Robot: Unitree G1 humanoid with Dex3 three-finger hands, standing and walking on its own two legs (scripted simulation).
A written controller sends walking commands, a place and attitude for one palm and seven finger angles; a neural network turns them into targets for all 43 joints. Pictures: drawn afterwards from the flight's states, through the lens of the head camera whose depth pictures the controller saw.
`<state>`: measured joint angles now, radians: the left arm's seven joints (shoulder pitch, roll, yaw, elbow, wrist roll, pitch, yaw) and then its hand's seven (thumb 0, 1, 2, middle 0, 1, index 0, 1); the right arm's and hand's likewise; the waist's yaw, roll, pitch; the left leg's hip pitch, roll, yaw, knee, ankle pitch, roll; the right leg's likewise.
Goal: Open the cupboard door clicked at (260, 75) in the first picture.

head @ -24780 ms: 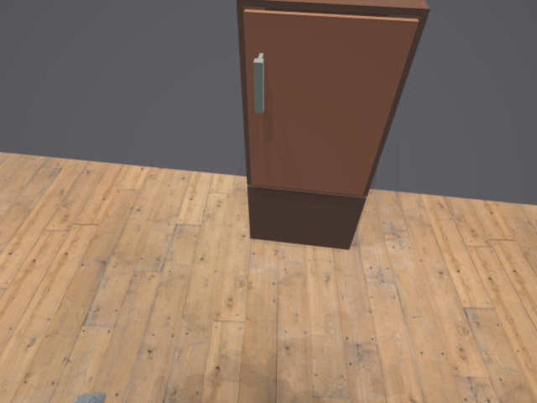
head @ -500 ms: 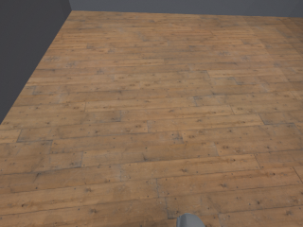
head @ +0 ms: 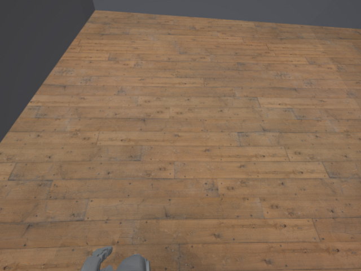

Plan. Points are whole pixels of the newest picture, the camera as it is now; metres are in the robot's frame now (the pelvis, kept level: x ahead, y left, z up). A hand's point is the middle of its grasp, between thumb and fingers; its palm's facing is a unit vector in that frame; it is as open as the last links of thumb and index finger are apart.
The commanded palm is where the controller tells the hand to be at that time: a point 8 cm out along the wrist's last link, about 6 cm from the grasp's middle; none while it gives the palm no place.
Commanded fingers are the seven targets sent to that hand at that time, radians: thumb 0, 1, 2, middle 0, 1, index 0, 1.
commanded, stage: turn to face it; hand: left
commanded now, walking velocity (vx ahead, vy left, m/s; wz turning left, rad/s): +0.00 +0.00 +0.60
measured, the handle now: out of the picture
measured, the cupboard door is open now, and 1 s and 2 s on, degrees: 43 43 43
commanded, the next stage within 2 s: none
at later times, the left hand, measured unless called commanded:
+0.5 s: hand out of the picture +0.08 +0.21 -0.15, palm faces +0.27 -0.90 -0.33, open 7.4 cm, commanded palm none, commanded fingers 0.00 0.90 0.90 -0.20 -0.30 -0.20 -0.30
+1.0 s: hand out of the picture -0.03 +0.16 -0.18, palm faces +0.61 -0.75 -0.26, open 7.4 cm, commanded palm none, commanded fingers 0.00 0.90 0.90 -0.20 -0.30 -0.20 -0.30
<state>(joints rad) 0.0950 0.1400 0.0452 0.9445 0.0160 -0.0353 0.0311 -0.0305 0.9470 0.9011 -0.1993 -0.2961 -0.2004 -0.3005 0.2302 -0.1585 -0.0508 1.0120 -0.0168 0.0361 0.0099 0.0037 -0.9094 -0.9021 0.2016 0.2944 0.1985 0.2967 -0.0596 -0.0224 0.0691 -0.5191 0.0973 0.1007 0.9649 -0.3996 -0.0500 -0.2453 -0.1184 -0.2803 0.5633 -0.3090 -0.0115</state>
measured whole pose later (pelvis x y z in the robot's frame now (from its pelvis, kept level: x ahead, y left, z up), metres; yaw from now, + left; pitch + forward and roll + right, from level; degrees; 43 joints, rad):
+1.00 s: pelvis +0.06 -0.05 -0.01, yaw +36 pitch +0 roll +1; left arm 0.21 0.25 0.07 0.94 0.02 0.06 0.02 0.01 0.91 0.90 -0.20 -0.30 -0.20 -0.30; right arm 0.08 -0.23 -0.06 0.88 -0.03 0.03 0.02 0.00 -0.91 -0.90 0.20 0.29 0.20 0.30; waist 0.02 -0.05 0.10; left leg -0.32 -0.01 0.04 0.61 -0.29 0.02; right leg -0.46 -0.11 -0.07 1.10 -0.50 0.07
